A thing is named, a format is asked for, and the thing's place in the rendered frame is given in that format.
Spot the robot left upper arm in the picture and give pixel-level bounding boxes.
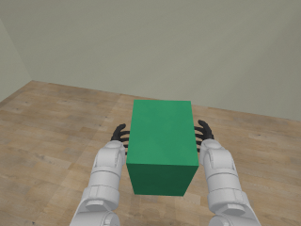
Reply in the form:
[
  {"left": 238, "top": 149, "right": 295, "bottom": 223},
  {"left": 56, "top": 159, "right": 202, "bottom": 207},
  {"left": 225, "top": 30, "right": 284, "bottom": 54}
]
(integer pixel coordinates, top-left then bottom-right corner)
[{"left": 70, "top": 210, "right": 120, "bottom": 226}]

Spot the robot right forearm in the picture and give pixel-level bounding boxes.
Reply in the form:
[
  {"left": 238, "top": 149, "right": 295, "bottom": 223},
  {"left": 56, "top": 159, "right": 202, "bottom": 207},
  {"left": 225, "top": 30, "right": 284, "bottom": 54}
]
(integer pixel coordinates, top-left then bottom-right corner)
[{"left": 198, "top": 138, "right": 261, "bottom": 225}]

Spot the robot left hand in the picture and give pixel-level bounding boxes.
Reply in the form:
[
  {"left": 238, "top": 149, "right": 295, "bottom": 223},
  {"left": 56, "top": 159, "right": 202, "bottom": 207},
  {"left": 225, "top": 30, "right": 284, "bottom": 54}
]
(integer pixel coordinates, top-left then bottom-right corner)
[{"left": 110, "top": 123, "right": 130, "bottom": 155}]

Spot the robot left forearm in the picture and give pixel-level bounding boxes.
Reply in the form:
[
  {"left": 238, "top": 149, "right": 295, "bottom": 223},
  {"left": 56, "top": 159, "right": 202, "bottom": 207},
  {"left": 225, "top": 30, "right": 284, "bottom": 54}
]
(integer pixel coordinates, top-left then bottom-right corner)
[{"left": 70, "top": 140, "right": 126, "bottom": 226}]

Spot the carton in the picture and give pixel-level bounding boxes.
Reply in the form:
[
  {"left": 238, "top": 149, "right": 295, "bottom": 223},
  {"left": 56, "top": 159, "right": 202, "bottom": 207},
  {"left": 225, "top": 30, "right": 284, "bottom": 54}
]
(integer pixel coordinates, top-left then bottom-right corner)
[{"left": 126, "top": 99, "right": 199, "bottom": 197}]

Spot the robot right upper arm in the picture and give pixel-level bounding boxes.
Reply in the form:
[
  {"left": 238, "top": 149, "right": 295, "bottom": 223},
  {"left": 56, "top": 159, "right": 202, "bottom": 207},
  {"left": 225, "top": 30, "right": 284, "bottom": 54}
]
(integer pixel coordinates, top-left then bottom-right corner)
[{"left": 208, "top": 213, "right": 261, "bottom": 226}]

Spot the robot right hand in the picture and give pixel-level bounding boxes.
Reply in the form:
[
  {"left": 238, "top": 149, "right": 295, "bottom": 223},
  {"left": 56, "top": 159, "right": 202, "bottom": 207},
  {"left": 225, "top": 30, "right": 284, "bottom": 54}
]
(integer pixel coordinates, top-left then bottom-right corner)
[{"left": 194, "top": 120, "right": 214, "bottom": 153}]

